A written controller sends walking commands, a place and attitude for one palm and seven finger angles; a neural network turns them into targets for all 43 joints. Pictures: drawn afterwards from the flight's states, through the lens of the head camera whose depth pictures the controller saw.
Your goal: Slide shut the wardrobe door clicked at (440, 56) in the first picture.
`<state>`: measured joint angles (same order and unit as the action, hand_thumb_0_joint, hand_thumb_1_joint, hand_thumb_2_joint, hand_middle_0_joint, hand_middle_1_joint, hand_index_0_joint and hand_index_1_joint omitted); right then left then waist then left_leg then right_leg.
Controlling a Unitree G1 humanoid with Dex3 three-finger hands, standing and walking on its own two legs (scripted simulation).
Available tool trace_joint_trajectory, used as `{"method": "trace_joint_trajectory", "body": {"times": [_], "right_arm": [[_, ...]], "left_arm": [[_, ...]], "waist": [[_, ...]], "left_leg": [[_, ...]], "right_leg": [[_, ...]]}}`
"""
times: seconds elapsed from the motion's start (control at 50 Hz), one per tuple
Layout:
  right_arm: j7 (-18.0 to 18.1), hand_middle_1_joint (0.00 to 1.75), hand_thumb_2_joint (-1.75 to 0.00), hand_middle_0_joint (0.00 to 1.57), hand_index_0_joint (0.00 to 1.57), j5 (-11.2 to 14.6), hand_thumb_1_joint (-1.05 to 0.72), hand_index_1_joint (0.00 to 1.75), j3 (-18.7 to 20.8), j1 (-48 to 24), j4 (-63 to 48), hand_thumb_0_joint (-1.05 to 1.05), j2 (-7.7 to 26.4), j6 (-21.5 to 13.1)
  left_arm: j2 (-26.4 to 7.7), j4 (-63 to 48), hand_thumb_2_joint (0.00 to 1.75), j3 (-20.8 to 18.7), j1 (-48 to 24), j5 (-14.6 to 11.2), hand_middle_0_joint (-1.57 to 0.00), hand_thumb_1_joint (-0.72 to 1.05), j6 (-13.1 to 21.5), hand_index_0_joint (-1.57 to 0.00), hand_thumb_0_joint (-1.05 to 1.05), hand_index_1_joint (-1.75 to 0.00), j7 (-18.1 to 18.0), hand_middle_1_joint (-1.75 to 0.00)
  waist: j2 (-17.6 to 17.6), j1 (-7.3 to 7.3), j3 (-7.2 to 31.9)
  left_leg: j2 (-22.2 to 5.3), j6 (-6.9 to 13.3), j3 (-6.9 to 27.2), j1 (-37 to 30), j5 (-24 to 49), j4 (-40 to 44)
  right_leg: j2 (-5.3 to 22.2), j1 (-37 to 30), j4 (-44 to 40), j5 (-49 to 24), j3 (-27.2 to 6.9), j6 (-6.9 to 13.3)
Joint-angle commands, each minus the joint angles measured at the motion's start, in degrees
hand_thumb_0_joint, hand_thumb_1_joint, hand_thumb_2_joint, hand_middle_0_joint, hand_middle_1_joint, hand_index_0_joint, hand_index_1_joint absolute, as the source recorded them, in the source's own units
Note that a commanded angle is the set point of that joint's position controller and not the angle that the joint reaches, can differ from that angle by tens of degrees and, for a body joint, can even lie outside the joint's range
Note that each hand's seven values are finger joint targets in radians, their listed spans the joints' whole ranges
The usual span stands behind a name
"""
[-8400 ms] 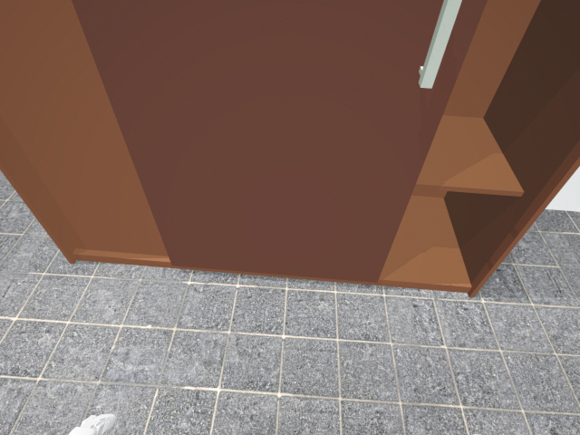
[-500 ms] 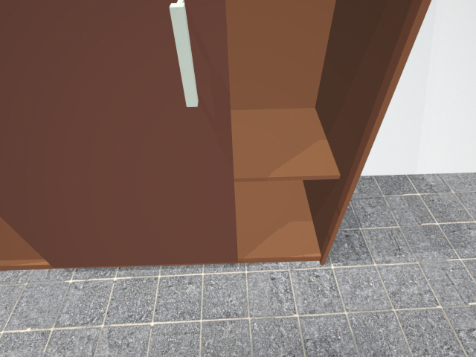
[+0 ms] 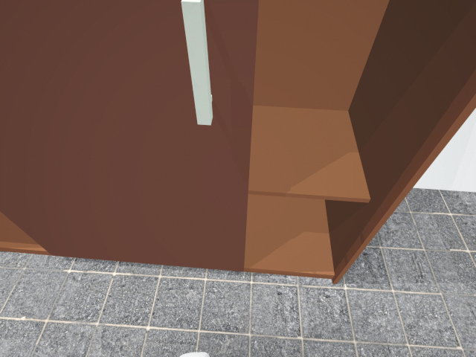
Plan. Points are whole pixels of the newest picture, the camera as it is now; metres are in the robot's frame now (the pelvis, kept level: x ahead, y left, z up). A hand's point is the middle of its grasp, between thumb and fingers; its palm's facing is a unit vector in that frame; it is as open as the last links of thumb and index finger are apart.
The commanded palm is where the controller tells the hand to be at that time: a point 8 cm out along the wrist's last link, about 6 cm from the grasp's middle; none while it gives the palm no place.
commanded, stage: come to a stop and stand still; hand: left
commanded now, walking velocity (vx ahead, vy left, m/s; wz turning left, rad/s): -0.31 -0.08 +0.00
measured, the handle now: (202, 62) +0.50 +0.12 +0.24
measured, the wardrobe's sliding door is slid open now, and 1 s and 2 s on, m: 0.38 0.38 0.38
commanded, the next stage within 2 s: look again from close up in 1.76 s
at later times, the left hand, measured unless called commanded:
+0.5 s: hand out of the picture +0.07 +0.16 -0.17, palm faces -0.01 -0.95 -0.31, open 7.3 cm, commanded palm none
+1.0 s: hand out of the picture +0.03 +0.09 -0.16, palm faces +0.00 -0.97 -0.22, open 7.3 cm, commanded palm none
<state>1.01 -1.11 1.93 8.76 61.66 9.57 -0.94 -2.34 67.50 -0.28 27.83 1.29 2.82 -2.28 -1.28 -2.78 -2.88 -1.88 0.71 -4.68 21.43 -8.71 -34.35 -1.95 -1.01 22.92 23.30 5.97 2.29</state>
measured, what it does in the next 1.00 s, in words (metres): steps on the spot: right foot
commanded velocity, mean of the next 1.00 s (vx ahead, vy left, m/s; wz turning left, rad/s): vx -0.05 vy -0.02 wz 0.00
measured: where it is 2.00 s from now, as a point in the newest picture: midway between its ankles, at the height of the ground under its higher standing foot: outside the picture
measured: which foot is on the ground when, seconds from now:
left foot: down 0.00-1.00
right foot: down 0.00-0.04, up 0.06-0.40, down 0.42-1.00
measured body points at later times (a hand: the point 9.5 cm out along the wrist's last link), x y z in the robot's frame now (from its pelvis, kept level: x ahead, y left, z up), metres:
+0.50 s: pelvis +0.00 -0.04 -0.02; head +0.00 -0.06 +0.43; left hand +0.07 +0.21 -0.15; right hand +0.08 -0.30 -0.17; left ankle +0.05 +0.08 -0.73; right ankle +0.02 -0.19 -0.73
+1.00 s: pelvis +0.01 -0.08 +0.00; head +0.01 -0.11 +0.45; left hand +0.03 +0.14 -0.14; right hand -0.04 -0.30 -0.17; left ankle +0.05 +0.07 -0.73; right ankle +0.01 -0.18 -0.73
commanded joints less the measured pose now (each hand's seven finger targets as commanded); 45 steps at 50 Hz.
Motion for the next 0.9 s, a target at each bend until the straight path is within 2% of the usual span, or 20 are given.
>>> {"method": "trace_joint_trajectory", "body": {"times": [0.0,0.02,0.04,0.1,0.22,0.32,0.34,0.38,0.4,0.44,0.48,0.5,0.54,0.56,0.58,0.62,0.68,0.7,0.78,0.88], "right_arm": [[2.0,0.30,-0.90,0.20,0.20,0.5,-0.90,0.30,0.8,16.7,1.3,0.00,7.3,-1.7],[2.5,0.30,-0.90,0.20,0.20,1.2,-0.90,0.30,0.9,15.4,1.3,0.00,8.0,-1.0],[3.3,0.30,-0.90,0.20,0.20,1.4,-0.90,0.30,0.2,11.6,0.7,0.00,7.6,-0.5],[3.2,0.30,-0.90,0.20,0.20,0.6,-0.90,0.30,0.7,3.9,-2.3,0.00,6.2,0.6],[1.9,0.30,-0.90,0.20,0.20,0.0,-0.90,0.30,2.6,-0.5,-6.2,0.00,7.9,1.4],[0.8,0.30,-0.90,0.20,0.20,-0.7,-0.90,0.30,3.4,-1.8,-7.8,0.00,8.9,2.1],[0.9,0.30,-0.90,0.20,0.20,0.9,-0.90,0.30,4.5,-4.5,-8.7,0.00,14.4,0.2],[-1.3,0.30,-0.90,0.20,0.20,-0.1,-0.90,0.30,2.4,-0.5,-14.0,0.00,4.7,2.3],[-1.2,0.30,-0.90,0.20,0.20,-0.3,-0.90,0.30,2.0,0.1,-13.8,0.00,4.2,2.4],[-1.6,0.30,-0.90,0.20,0.20,0.0,-0.90,0.30,2.2,4.5,-13.3,0.00,3.4,1.9],[-0.9,0.30,-0.90,0.20,0.20,0.2,-0.90,0.30,2.1,8.5,-13.1,0.00,5.4,1.8],[-0.7,0.30,-0.90,0.20,0.20,0.3,-0.90,0.30,2.1,10.8,-12.3,0.00,6.6,1.3],[-0.8,0.30,-0.90,0.20,0.20,-0.9,-0.90,0.30,2.1,11.8,-11.5,0.00,10.0,0.4],[-0.6,0.30,-0.90,0.20,0.20,-1.2,-0.90,0.30,1.9,10.1,-11.5,0.00,10.5,0.3],[-0.4,0.30,-0.90,0.20,0.20,-1.0,-0.90,0.30,1.4,6.5,-11.7,0.00,9.6,0.1],[-0.2,0.30,-0.90,0.20,0.20,-0.8,-0.90,0.30,0.8,3.1,-12.1,0.00,9.0,0.3],[-0.1,0.30,-0.90,0.20,0.20,-0.2,-0.90,0.30,0.2,8.3,-10.9,0.00,5.3,1.0],[-0.3,0.30,-0.90,0.20,0.20,-0.2,-0.90,0.30,0.3,10.5,-9.7,0.00,5.3,1.1],[-0.4,0.30,-0.90,0.20,0.20,-0.1,-0.90,0.30,-0.3,14.9,-5.8,0.00,3.6,0.8],[-0.1,0.30,-0.90,0.20,0.20,-0.2,-0.90,0.30,-0.6,14.6,-3.9,0.00,4.1,0.5]], "left_arm": [[-6.3,-2.1,0.90,-0.3,4.0,-2.2,-0.20,0.90,0.0,-0.20,0.00,-0.30,-1.6,-0.30],[-6.6,-2.7,0.90,-0.7,4.0,-1.7,-0.20,0.90,-0.8,-0.20,0.00,-0.30,-1.6,-0.30],[-7.7,-2.7,0.90,-1.2,2.9,-1.4,-0.20,0.90,-2.2,-0.20,0.00,-0.30,-1.7,-0.30],[-8.5,-4.5,0.90,-2.2,-1.4,-0.5,-0.20,0.90,-4.2,-0.20,0.00,-0.30,-1.3,-0.30],[-9.7,-8.9,0.90,-4.1,-3.8,-0.1,-0.20,0.90,-5.9,-0.20,0.00,-0.30,-0.1,-0.30],[-10.4,-12.1,0.90,-3.7,-7.9,-0.1,-0.20,0.90,-5.0,-0.20,0.00,-0.30,0.5,-0.30],[-13.5,-11.1,0.90,-2.6,-5.4,-0.3,-0.20,0.90,-3.6,-0.20,0.00,-0.30,-0.7,-0.30],[-19.8,-16.9,0.90,-4.2,-12.4,0.7,-0.20,0.90,-2.8,-0.20,0.00,-0.30,0.0,-0.30],[-21.1,-17.3,0.90,-4.1,-12.4,0.9,-0.20,0.90,-2.3,-0.20,0.00,-0.30,-0.1,-0.30],[-21.0,-18.2,0.90,-3.5,-15.3,1.6,-0.20,0.90,-2.9,-0.20,0.00,-0.30,0.4,-0.30],[-20.0,-18.3,0.90,-3.6,-18.6,0.8,-0.20,0.90,-2.4,-0.20,0.00,-0.30,0.1,-0.30],[-17.8,-18.6,0.90,-3.1,-19.7,0.4,-0.20,0.90,-2.8,-0.20,0.00,-0.30,0.0,-0.30],[-14.1,-19.0,0.90,-2.2,-17.5,0.0,-0.20,0.90,-4.0,-0.20,0.00,-0.30,0.2,-0.30],[-13.8,-18.4,0.90,-1.9,-16.6,-0.2,-0.20,0.90,-4.1,-0.20,0.00,-0.30,0.1,-0.30],[-14.5,-17.0,0.90,-1.9,-13.9,0.0,-0.20,0.90,-4.0,-0.20,0.00,-0.30,0.3,-0.30],[-14.2,-14.0,0.90,-2.2,-8.1,-0.3,-0.20,0.90,-3.1,-0.20,0.00,-0.30,1.3,-0.30],[-17.0,-13.4,0.90,-2.1,-10.1,-0.5,-0.20,0.90,-1.7,-0.20,0.00,-0.30,1.4,-0.30],[-17.6,-14.0,0.90,-2.3,-12.1,-0.6,-0.20,0.90,-1.6,-0.20,0.00,-0.30,1.2,-0.30],[-15.7,-13.8,0.90,-2.1,-14.3,-0.5,-0.20,0.90,-1.3,-0.20,0.00,-0.30,0.9,-0.30],[-14.4,-11.8,0.90,-2.0,-12.0,-0.7,-0.20,0.90,-1.6,-0.20,0.00,-0.30,0.9,-0.30]], "waist": [[-5.4,6.29,14.5],[-7.3,5.11,11.1],[-9.2,3.74,7.7],[-4.7,2.32,-0.3],[-6.9,1.18,6.1],[-11.8,2.02,4.8],[-2.7,-0.96,12.3],[14.1,2.05,4.6],[11.1,2.01,4.8],[4.5,5.09,5.2],[21.6,6.75,5.2],[20.0,7.43,2.8],[-9.0,6.41,-3.3],[-18.0,5.33,-6.6],[-19.3,2.46,-7.5],[-7.8,-0.89,-3.4],[9.6,2.48,-0.1],[10.9,3.62,0.0],[7.9,5.30,-0.6],[4.0,3.84,-2.4]], "left_leg": [[-18.0,10.1,14.9,-33.9,69.6,2.5],[-22.1,13.7,15.6,-28.8,78.6,7.1],[-21.7,13.9,15.0,-22.9,74.1,9.2],[-18.0,11.4,11.3,-10.4,49.8,13.7],[-15.2,9.3,6.3,-9.1,31.6,13.6],[-13.8,8.1,8.2,-6.6,11.9,14.3],[-15.5,4.6,6.8,-12.5,22.8,1.2],[0.5,-0.7,-1.7,2.9,-15.5,-10.1],[0.6,-0.7,0.9,3.3,-20.7,-16.8],[2.6,-0.6,-0.6,-0.2,-17.0,-15.5],[0.7,-0.1,1.0,-3.6,-12.8,-8.1],[-0.2,0.2,2.4,-9.3,-9.2,-2.1],[-8.4,3.5,17.7,-3.5,-17.2,13.3],[-12.0,6.3,25.1,5.2,-25.4,22.1],[-11.3,7.4,23.2,10.1,-25.3,22.8],[-6.6,4.4,14.2,12.0,-23.2,16.0],[0.9,0.0,4.6,2.6,-15.3,2.4],[0.7,-0.2,4.0,-1.2,-13.5,0.0],[0.4,0.2,5.4,-7.1,-6.7,4.2],[-0.9,0.1,7.4,-4.3,-9.8,9.3]], "right_leg": [[4.1,18.8,24.2,-11.0,-2.8,-3.2],[3.2,19.3,30.7,13.1,-5.6,-3.4],[4.1,19.1,33.8,14.5,-9.2,-3.8],[5.6,20.4,35.1,8.3,-8.4,-4.2],[4.2,22.8,38.9,0.8,-6.6,-5.1],[4.4,18.9,23.4,0.4,-3.5,-4.3],[7.4,18.9,10.0,-3.5,-8.8,-3.0],[15.3,18.8,-2.1,-7.9,-22.6,2.5],[19.0,21.1,-3.2,-9.2,-25.1,6.5],[12.9,21.7,0.3,-11.0,-15.6,5.8],[11.3,24.4,3.5,-10.1,-13.3,4.1],[10.6,30.9,5.3,-3.1,-11.9,2.5],[2.1,33.7,16.2,9.4,-5.9,-1.5],[0.3,28.5,21.7,8.2,-4.4,-2.0],[2.3,23.4,22.6,5.7,-5.2,-1.5],[2.2,14.3,15.4,-3.1,-6.2,-1.4],[10.9,19.7,-3.9,9.3,-21.5,2.3],[13.6,24.0,-7.9,15.5,-23.7,3.5],[9.4,25.4,-5.3,7.1,-16.7,2.0],[6.9,22.5,-4.1,7.8,-14.7,0.8]]}}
